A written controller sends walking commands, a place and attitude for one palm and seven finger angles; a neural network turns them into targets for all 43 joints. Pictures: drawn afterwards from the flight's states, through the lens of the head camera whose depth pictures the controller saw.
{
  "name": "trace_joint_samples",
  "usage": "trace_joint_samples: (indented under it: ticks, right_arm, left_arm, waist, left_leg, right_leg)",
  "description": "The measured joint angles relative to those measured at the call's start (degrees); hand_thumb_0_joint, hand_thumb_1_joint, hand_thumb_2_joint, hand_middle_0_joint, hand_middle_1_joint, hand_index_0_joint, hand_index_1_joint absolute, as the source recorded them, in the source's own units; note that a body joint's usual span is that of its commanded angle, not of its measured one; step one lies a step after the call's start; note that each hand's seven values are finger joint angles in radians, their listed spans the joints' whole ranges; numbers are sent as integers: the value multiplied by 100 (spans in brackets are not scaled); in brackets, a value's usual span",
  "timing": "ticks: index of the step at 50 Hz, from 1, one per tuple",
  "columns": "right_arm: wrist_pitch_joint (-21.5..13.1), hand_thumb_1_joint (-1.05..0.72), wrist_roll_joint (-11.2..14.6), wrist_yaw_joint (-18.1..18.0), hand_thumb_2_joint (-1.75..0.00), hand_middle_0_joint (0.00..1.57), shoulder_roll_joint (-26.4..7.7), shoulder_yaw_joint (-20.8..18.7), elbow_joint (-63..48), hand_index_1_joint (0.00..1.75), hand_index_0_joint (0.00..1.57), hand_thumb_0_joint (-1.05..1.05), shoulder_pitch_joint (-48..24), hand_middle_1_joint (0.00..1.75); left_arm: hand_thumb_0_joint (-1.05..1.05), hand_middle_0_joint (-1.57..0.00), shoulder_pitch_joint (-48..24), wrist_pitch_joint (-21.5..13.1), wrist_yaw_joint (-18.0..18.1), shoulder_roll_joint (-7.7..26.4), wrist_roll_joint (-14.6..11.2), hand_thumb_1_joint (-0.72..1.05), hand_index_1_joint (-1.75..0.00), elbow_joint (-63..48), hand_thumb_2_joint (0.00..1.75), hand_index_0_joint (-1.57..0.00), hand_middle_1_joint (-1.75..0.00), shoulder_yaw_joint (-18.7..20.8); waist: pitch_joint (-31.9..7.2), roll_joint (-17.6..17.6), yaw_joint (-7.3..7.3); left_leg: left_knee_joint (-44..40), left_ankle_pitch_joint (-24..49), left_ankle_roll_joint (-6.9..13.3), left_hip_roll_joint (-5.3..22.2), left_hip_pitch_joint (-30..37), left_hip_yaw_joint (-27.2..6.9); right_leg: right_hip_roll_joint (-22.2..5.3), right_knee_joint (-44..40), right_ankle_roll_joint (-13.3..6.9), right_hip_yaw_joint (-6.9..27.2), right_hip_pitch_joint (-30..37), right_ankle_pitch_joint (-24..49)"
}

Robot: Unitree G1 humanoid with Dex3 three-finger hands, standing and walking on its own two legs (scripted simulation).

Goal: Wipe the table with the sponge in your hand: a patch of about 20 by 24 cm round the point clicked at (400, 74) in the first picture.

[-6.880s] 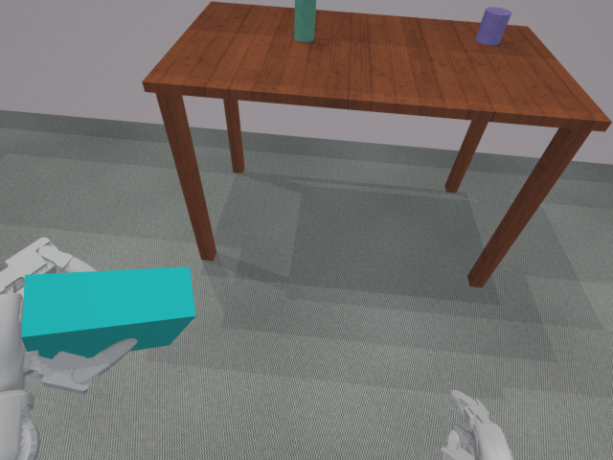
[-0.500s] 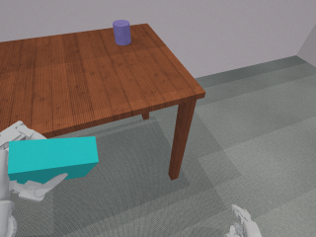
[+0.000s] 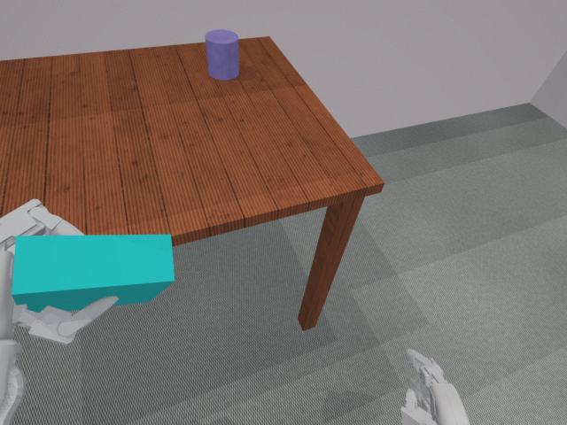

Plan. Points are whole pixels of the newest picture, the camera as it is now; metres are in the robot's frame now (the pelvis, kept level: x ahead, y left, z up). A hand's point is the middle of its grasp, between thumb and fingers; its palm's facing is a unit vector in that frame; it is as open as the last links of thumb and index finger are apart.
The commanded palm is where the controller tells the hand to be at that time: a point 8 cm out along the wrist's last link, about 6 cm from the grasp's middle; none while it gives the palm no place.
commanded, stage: shuffle to correct the standing spot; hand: left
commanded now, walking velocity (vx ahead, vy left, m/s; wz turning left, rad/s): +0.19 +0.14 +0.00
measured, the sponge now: (119, 273) +0.24 +0.22 +0.13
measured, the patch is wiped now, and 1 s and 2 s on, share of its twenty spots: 0.00 0.00 0.00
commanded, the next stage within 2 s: come to a stop and stand still in 0.94 s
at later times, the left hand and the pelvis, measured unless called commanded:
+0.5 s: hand (43, 227) +0.27 +0.30 +0.16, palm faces +0.46 -0.81 -0.36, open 9.3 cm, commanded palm +0.22 +0.32 +0.18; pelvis +0.07 +0.04 -0.03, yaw +2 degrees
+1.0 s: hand (56, 187) +0.33 +0.32 +0.16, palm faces +0.44 -0.80 -0.41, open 9.3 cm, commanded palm +0.28 +0.35 +0.18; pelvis +0.12 +0.06 -0.01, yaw +1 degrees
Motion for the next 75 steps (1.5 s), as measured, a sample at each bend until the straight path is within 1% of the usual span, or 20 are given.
trace_joint_samples:
  ticks: [16,20,21,23,24,27,30,33,38,40,41,44,46,50,54,56,59,62,66,75]
  right_arm:
    - [368,-90,110,116,-90,20,-48,-163,-153,30,20,2,-308,30]
    - [444,-90,169,173,-90,20,-51,-211,-122,30,20,2,-299,30]
    - [467,-90,176,188,-90,20,-71,-223,-87,30,20,2,-285,30]
    - [539,-90,172,203,-90,20,-108,-221,-14,30,20,2,-279,30]
    - [560,-90,171,196,-90,20,-150,-221,-23,30,20,2,-272,30]
    - [530,-90,134,148,-90,20,-32,-315,113,30,20,2,-369,30]
    - [435,-90,112,157,-90,20,190,-275,191,30,20,2,-284,30]
    - [326,-90,128,184,-90,20,275,-160,176,30,20,2,-121,30]
    - [254,-90,107,128,-90,20,169,-59,57,30,20,2,111,30]
    - [291,-90,91,74,-90,20,84,-81,7,30,21,2,186,30]
    - [334,-90,79,59,-90,20,10,-127,71,30,21,2,133,30]
    - [513,-90,89,93,-90,20,-169,-293,358,30,20,2,-41,30]
    - [593,-90,91,96,-90,20,-272,-345,435,30,20,2,-96,30]
    - [580,-90,67,14,-90,20,-347,-413,394,30,20,2,-149,30]
    - [410,-90,68,-103,-90,20,-449,-503,170,30,20,2,-149,30]
    - [349,-90,117,-160,-90,20,-348,-569,123,30,20,2,-262,30]
    - [273,-90,126,-145,-90,20,14,-477,127,30,20,2,-429,30]
    - [188,-90,122,-12,-90,20,287,-220,69,30,20,2,-443,30]
    - [173,-90,103,88,-90,20,370,22,83,30,20,2,-354,30]
    - [376,-90,99,-187,-90,20,153,6,284,30,21,2,-326,30]
  left_arm:
    - [-1,-83,215,24,78,66,-156,-43,-136,-547,101,-83,-136,89]
    - [-1,-83,167,-31,111,152,-187,-43,-136,-777,101,-83,-136,116]
    - [-1,-83,153,-91,125,157,-192,-43,-136,-840,101,-83,-136,118]
    - [-1,-83,179,-164,168,152,-172,-43,-136,-1004,101,-83,-136,199]
    - [-1,-83,195,-174,190,123,-161,-43,-136,-1089,101,-83,-136,252]
    - [-1,-83,107,-169,220,28,-150,-43,-136,-922,101,-83,-136,363]
    - [-1,-83,-9,-29,183,4,-94,-43,-136,-580,101,-83,-136,326]
    - [-1,-83,58,44,146,-51,-64,-43,-136,-554,101,-83,-136,214]
    - [-1,-83,600,-43,146,94,-81,-43,-136,-815,101,-83,-136,143]
    - [-1,-83,707,-84,168,308,-63,-43,-136,-833,101,-83,-136,222]
    - [-1,-83,646,-118,165,337,-57,-43,-136,-762,101,-83,-136,237]
    - [-1,-83,422,-104,161,210,-115,-43,-136,-490,101,-83,-136,237]
    - [-1,-83,417,-78,197,34,-103,-43,-136,-402,101,-83,-136,232]
    - [-1,-83,492,6,290,-163,-42,-43,-136,-591,101,-83,-136,126]
    - [-1,-83,513,33,348,-155,-36,-43,-136,-1003,101,-83,-136,6]
    - [-1,-83,317,-3,353,15,-44,-43,-136,-1055,101,-83,-136,89]
    - [-1,-83,-12,6,332,291,-73,-43,-136,-806,101,-83,-136,313]
    - [-1,-83,-10,120,348,294,-111,-43,-136,-731,101,-83,-136,409]
    - [-1,-83,337,246,275,-41,-143,-43,-136,-804,101,-83,-136,147]
    - [-1,-83,380,531,270,-118,-230,-43,-136,-475,101,-83,-136,-100]
  waist:
    - [-107,229,-117]
    - [17,197,-105]
    - [54,161,-72]
    - [122,50,15]
    - [149,49,31]
    - [314,-34,103]
    - [270,-19,-31]
    - [192,73,-131]
    - [49,326,-227]
    - [-51,383,-262]
    - [-36,478,-256]
    - [23,489,-177]
    - [39,427,-155]
    - [162,126,-95]
    - [243,72,-78]
    - [315,12,-56]
    - [358,-100,-85]
    - [276,-69,-112]
    - [121,358,-108]
    - [-32,374,30]
  left_leg:
    - [1155,-1075,143,-100,-126,-118]
    - [2242,-832,-138,-89,-639,-100]
    - [2532,-1142,-165,-81,-801,-130]
    - [2243,-1384,-116,23,-905,-198]
    - [1771,-1035,-97,85,-840,-249]
    - [1874,-947,69,-22,-713,21]
    - [1409,-778,125,-89,-451,28]
    - [815,-495,137,-75,-220,-4]
    - [503,-442,83,-13,-93,20]
    - [1011,-712,45,-27,-334,-2]
    - [1611,-950,-10,16,-571,-67]
    - [3560,-1172,-210,34,-1323,-205]
    - [3992,-976,-288,222,-1654,-224]
    - [2609,-564,-285,631,-1533,-122]
    - [873,-86,-249,660,-771,7]
    - [1057,-33,-423,587,-807,42]
    - [1113,-76,-487,496,-795,56]
    - [949,-1,-505,484,-740,33]
    - [791,32,-545,692,-678,-123]
    - [228,275,-480,608,-415,-52]
  right_leg:
    - [-119,1086,29,-141,-47,-1054]
    - [-186,1239,114,-233,5,-1263]
    - [-215,1294,135,-241,20,-1310]
    - [-286,1481,208,-179,-7,-1430]
    - [-307,1692,207,-146,-73,-1528]
    - [-279,3207,70,189,-597,-1891]
    - [-118,4277,-1,117,-1155,-1791]
    - [-114,3804,-20,-197,-1400,-1379]
    - [-111,1486,-40,-680,-859,-723]
    - [-115,712,-245,-766,-495,-371]
    - [-84,819,-329,-825,-529,-353]
    - [-139,1039,-302,-828,-476,-578]
    - [-198,943,-216,-797,-358,-588]
    - [-438,896,-84,-676,-198,-627]
    - [-646,1327,141,-595,-180,-950]
    - [-705,1748,170,-430,-305,-1202]
    - [-410,2363,93,-76,-504,-1691]
    - [-139,1535,14,-115,-282,-1170]
    - [130,791,-185,-243,48,-719]
    - [70,217,-62,-171,294,-459]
